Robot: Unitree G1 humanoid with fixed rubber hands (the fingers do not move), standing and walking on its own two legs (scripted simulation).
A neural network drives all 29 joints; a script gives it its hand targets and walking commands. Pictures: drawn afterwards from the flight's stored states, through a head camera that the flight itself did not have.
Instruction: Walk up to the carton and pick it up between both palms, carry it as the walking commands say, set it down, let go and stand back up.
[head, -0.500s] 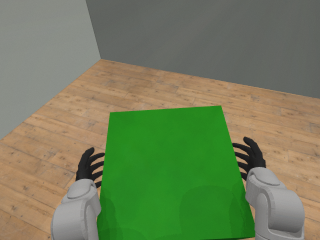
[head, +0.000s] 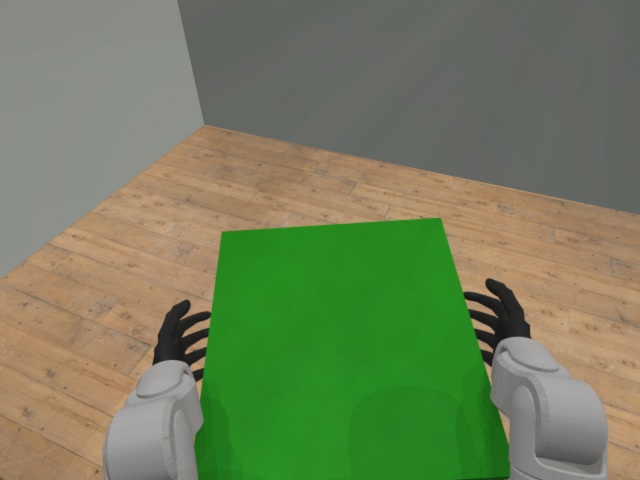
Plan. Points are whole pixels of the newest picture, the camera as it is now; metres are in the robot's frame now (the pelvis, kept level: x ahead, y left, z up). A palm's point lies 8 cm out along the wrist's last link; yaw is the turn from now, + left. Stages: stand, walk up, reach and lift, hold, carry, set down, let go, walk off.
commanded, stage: carry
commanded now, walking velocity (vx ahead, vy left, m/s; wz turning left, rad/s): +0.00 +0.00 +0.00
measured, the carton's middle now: (339, 361) +0.29 +0.00 +0.02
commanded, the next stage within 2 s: none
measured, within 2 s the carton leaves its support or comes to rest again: neither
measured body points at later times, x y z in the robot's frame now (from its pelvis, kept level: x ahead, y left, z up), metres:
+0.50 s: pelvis +0.01 +0.00 +0.00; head +0.00 +0.00 +0.45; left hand +0.28 +0.17 +0.06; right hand +0.27 -0.19 +0.07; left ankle +0.01 +0.09 -0.73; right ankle +0.03 -0.09 -0.73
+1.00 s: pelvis +0.01 -0.01 +0.00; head -0.01 -0.01 +0.45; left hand +0.29 +0.16 +0.05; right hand +0.28 -0.20 +0.05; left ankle +0.01 +0.09 -0.73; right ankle +0.03 -0.09 -0.73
